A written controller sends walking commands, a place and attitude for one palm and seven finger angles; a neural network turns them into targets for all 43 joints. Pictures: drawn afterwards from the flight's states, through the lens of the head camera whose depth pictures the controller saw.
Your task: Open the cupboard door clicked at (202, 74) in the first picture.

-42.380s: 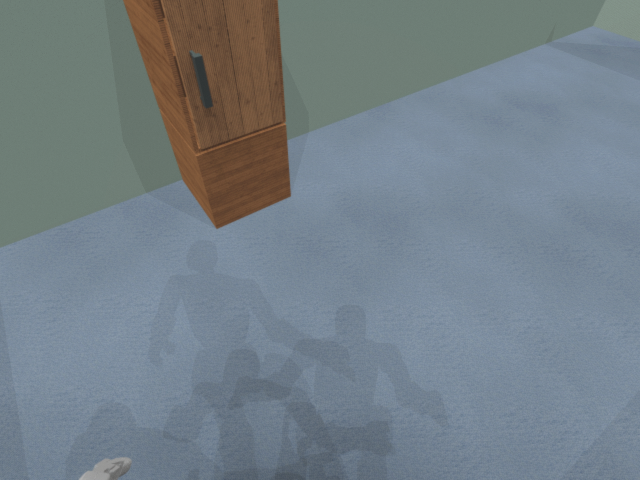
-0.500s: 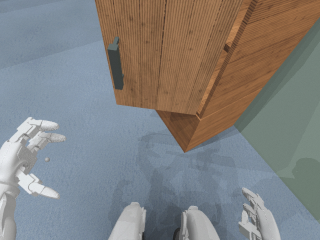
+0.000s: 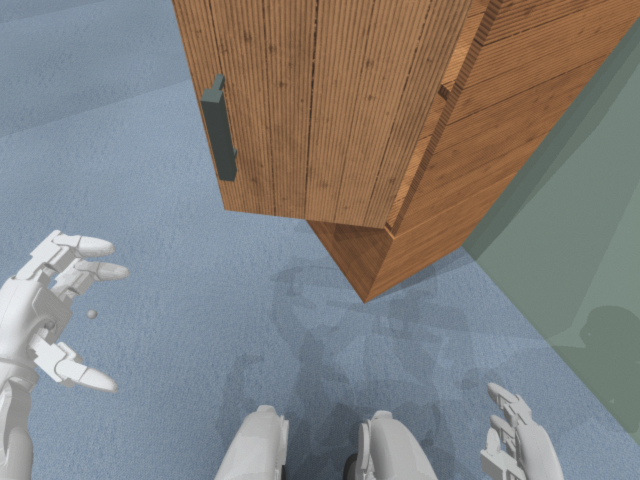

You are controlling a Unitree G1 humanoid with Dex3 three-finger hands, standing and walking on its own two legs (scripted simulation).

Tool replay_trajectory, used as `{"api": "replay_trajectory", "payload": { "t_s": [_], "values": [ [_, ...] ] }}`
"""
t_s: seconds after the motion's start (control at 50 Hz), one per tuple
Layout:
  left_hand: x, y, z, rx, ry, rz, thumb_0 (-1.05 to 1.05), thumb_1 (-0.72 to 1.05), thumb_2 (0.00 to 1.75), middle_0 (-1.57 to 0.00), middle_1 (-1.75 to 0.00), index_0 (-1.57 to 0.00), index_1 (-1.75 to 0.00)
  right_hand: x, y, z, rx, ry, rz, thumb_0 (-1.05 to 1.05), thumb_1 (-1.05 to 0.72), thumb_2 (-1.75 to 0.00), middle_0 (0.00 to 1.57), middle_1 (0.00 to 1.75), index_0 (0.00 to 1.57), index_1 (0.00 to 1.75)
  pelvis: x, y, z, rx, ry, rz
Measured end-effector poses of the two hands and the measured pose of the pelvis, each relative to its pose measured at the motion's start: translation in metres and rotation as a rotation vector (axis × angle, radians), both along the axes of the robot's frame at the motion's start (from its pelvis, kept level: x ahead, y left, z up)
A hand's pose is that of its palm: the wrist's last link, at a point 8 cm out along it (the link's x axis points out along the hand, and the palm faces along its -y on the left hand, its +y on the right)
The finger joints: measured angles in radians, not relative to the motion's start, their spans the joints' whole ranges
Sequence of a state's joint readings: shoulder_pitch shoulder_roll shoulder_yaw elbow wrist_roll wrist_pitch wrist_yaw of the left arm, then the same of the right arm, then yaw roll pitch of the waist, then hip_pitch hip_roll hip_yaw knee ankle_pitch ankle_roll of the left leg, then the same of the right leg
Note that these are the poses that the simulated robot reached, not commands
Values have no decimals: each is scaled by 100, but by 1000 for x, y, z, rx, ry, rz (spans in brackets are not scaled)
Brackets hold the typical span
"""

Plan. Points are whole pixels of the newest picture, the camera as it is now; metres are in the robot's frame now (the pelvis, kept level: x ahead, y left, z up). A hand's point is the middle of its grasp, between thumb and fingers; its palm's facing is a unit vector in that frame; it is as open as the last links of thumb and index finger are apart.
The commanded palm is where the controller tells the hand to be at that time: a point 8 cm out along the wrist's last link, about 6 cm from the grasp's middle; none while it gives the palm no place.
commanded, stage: raise the hand with hooked fingers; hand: left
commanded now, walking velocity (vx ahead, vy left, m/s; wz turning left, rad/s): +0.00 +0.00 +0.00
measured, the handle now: (224, 130) +0.58 +0.19 +0.03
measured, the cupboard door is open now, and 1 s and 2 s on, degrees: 53 53 53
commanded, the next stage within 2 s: move the hooked fingers beside the handle in 0.06 s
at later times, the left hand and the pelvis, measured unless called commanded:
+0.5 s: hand (116, 275) +0.33 +0.26 +0.04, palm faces -0.06 -1.00 -0.04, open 14.0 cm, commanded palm +0.31 +0.31 +0.04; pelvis +0.00 -0.01 +0.00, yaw +0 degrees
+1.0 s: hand (137, 216) +0.41 +0.27 +0.03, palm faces -0.03 -1.00 -0.02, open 14.0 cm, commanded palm +0.40 +0.31 +0.03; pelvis +0.00 +0.00 -0.01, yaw -2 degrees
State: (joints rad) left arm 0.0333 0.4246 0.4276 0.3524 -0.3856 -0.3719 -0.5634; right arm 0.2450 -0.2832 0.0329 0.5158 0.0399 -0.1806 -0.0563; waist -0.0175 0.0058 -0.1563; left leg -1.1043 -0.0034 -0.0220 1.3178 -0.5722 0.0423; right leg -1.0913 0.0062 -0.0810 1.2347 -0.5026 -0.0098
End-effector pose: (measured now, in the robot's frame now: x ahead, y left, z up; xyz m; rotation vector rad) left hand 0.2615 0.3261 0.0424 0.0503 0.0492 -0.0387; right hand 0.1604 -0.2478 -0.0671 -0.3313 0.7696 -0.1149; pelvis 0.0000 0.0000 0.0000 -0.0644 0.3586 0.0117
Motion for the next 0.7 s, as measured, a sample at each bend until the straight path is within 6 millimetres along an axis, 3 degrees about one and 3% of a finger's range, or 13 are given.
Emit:
{"api": "replay_trajectory", "payload": {
  "t_s": [0.28, 0.46, 0.7],
  "values": [
    [5, 0, 4, 2, -16, 13, -1, -50, 30, -30, -120, -30, -120, 7, -1, -1, 4, -12, 10, 1, -90, -90, 20, 30, 21, 30, 0, -3, -1, 2, 0, 2],
    [40, -10, 0, -12, -28, -21, -1, -50, 30, -30, -120, -30, -120, -4, -8, -9, -14, 30, -11, 1, -90, -90, 20, 30, 21, 30, -3, -5, -5, 5, 9, -2],
    [80, -4, -1, -13, -26, 6, -1, -50, 30, -30, -120, -30, -120, -38, -17, -18, -25, 145, -71, 1, -90, -90, 20, 30, 21, 30, -3, -4, -5, 6, 30, -16]
  ]
}}
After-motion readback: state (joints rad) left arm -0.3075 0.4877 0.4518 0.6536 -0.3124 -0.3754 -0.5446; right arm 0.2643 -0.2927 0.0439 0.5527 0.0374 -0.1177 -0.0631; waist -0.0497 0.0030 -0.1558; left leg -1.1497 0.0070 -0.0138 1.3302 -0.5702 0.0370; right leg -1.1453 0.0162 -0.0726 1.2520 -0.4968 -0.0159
